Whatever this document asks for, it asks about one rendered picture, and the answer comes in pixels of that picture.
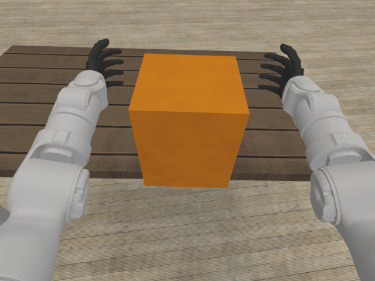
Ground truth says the left robot upper arm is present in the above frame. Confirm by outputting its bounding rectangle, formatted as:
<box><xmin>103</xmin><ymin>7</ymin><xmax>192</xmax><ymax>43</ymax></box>
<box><xmin>0</xmin><ymin>158</ymin><xmax>90</xmax><ymax>281</ymax></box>

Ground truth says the robot left forearm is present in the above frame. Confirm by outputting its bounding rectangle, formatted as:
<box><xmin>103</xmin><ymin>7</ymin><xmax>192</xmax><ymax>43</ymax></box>
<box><xmin>7</xmin><ymin>70</ymin><xmax>108</xmax><ymax>213</ymax></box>

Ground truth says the table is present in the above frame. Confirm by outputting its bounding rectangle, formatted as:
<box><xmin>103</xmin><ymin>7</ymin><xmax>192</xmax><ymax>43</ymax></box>
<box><xmin>0</xmin><ymin>45</ymin><xmax>313</xmax><ymax>225</ymax></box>

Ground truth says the right robot upper arm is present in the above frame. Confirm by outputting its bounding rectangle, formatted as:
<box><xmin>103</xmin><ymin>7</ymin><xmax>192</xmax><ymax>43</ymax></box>
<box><xmin>310</xmin><ymin>160</ymin><xmax>375</xmax><ymax>281</ymax></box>

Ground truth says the carton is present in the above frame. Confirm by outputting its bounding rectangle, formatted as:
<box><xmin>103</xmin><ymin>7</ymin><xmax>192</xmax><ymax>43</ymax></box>
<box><xmin>128</xmin><ymin>53</ymin><xmax>250</xmax><ymax>188</ymax></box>

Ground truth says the robot right forearm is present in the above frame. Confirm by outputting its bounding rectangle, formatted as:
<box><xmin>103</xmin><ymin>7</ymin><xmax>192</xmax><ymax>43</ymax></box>
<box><xmin>282</xmin><ymin>76</ymin><xmax>375</xmax><ymax>172</ymax></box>

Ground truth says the robot right hand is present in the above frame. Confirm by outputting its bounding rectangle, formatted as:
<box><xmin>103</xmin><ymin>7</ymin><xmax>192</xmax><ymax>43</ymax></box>
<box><xmin>258</xmin><ymin>44</ymin><xmax>304</xmax><ymax>99</ymax></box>

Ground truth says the robot left hand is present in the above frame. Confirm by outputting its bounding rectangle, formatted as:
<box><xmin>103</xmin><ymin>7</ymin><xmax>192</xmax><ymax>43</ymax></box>
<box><xmin>85</xmin><ymin>39</ymin><xmax>124</xmax><ymax>88</ymax></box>

